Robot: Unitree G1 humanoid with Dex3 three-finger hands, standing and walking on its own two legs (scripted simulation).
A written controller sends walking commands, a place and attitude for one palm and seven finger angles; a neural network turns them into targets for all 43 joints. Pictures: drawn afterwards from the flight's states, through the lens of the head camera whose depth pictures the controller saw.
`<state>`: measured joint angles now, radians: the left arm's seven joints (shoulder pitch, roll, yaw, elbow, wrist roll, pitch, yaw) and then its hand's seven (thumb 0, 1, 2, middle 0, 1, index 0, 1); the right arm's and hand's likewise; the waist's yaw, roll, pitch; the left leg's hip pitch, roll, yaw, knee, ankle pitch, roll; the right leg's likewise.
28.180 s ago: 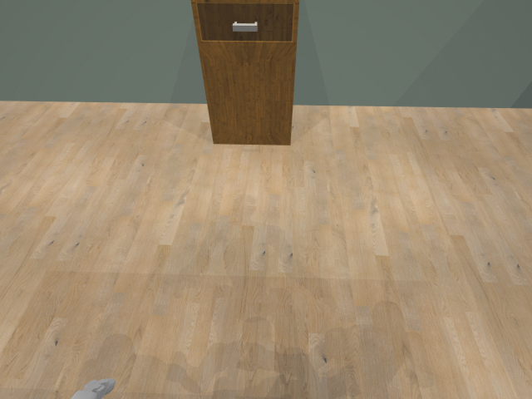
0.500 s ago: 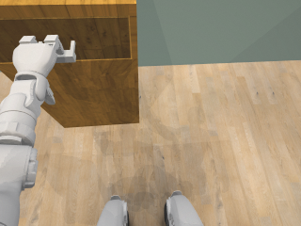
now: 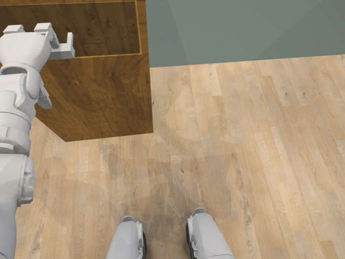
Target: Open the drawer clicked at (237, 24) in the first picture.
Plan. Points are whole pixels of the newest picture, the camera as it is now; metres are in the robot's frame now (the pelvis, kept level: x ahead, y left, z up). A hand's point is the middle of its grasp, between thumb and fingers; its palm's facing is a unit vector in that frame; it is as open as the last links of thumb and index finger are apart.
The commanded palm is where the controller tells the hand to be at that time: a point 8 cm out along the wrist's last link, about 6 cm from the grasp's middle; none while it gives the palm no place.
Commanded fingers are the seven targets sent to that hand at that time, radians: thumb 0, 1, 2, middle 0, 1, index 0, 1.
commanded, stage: lift the fingers back up to retry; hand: left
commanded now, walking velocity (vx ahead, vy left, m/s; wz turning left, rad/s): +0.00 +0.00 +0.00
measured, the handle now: (49, 44) +0.63 +0.25 +0.03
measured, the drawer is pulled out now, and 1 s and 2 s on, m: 0.00 0.00 0.00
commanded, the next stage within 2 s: re-aim the fingers above the handle in 0.86 s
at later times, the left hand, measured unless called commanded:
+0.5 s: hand (42, 60) +0.55 +0.24 +0.06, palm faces -0.11 -0.03 -0.99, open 13.8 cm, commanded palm +0.54 +0.24 +0.12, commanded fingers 0.00 -0.50 0.30 -0.30 -1.20 -0.30 -1.20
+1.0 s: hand (35, 56) +0.54 +0.25 +0.08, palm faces -0.10 -0.04 -0.99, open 13.9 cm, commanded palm +0.52 +0.24 +0.14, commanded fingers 0.00 -0.50 0.30 -0.30 -1.20 -0.30 -1.20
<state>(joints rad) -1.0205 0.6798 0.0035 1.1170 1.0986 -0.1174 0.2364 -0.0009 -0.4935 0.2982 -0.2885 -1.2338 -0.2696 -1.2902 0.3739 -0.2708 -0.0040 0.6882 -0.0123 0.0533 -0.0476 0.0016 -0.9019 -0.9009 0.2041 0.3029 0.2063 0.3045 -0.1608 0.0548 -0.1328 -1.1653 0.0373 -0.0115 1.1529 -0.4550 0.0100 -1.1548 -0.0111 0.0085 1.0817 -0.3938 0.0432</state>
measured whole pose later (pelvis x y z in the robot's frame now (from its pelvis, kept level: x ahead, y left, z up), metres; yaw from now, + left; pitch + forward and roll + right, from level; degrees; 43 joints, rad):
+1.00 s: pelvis +0.08 +0.00 +0.06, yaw +0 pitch +21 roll -2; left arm -0.72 0.55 0.03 0.91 1.07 -0.17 0.21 0.00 -0.49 0.30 -0.32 -1.20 -0.32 -1.20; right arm 0.32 -0.26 -0.07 0.70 -0.03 0.10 -0.03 0.00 -0.90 -0.90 0.20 0.30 0.21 0.30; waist -0.08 0.05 -0.14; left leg -0.74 0.04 0.00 0.82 -0.43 0.00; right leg -0.74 -0.01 0.00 0.75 -0.37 0.03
